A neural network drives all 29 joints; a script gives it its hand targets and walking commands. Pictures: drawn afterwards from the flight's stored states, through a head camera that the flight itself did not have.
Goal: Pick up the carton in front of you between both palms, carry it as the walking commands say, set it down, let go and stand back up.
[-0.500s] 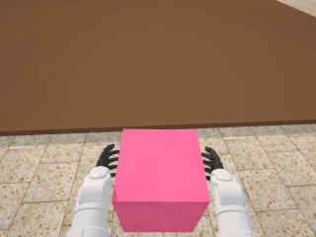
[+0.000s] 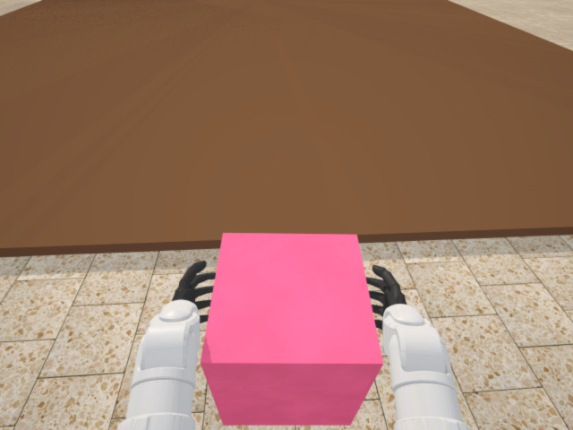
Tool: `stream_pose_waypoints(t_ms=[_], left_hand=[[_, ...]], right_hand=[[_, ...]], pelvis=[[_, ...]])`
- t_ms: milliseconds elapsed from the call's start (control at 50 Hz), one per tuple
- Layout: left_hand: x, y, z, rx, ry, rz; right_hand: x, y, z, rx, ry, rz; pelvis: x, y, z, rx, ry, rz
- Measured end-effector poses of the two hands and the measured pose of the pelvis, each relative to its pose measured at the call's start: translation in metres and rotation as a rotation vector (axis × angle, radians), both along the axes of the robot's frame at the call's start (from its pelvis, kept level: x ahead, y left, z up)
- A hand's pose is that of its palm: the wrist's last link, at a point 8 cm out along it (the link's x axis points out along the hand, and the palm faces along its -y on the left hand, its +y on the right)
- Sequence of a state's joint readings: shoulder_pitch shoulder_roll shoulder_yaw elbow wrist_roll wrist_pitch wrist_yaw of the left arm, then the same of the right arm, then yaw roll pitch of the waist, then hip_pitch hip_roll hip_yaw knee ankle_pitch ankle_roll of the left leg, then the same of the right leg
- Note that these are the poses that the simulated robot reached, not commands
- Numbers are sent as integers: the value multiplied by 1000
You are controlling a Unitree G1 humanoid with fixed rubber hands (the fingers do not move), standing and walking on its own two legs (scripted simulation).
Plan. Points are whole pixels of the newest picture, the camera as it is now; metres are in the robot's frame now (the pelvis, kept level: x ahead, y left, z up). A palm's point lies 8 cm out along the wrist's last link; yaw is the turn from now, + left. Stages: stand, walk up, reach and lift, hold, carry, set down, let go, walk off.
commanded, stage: hold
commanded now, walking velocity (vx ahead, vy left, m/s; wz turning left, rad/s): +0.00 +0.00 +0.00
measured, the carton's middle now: (288, 332) +0.30 +0.00 -0.03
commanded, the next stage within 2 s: carry in 0.92 s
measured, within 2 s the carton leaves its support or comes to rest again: neither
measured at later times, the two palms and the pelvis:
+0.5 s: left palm (186, 308) +0.29 +0.15 +0.05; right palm (393, 311) +0.29 -0.15 +0.05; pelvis +0.00 +0.00 +0.00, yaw +0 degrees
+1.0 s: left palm (186, 306) +0.29 +0.15 +0.05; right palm (392, 310) +0.29 -0.15 +0.05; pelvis +0.01 +0.00 +0.00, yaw +1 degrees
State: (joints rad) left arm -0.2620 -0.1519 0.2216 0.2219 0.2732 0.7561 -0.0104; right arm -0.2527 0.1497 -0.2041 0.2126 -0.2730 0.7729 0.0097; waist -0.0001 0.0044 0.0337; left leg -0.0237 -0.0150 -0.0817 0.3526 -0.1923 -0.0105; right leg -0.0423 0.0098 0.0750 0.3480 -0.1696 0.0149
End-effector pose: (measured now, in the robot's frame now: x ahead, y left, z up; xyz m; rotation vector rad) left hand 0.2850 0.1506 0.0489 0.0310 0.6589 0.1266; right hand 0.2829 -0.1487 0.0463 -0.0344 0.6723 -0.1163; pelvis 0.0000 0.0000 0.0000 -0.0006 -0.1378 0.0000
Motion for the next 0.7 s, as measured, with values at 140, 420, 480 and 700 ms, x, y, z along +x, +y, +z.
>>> stream_pose_waypoints(t_ms=[140, 420, 480, 700], left_hand=[[-1, -1, 0, -5, -4, 6], [3, -1, 1, -2, -7, 7], [4, -1, 1, 1, -5, 4], [4, 0, 0, 10, -1, -4]], right_hand=[[-1, -1, 0, 6, -4, -5], [5, -1, 1, 6, -7, -1], [5, -1, 1, 1, -5, 2], [5, 0, 0, -8, -1, 7]], pelvis=[[-6, -1, -1, 0, -1, 0], [-2, -3, -1, -1, 3, 2], [0, -3, 0, -2, 5, 2], [5, -1, 1, -2, 8, 2]])
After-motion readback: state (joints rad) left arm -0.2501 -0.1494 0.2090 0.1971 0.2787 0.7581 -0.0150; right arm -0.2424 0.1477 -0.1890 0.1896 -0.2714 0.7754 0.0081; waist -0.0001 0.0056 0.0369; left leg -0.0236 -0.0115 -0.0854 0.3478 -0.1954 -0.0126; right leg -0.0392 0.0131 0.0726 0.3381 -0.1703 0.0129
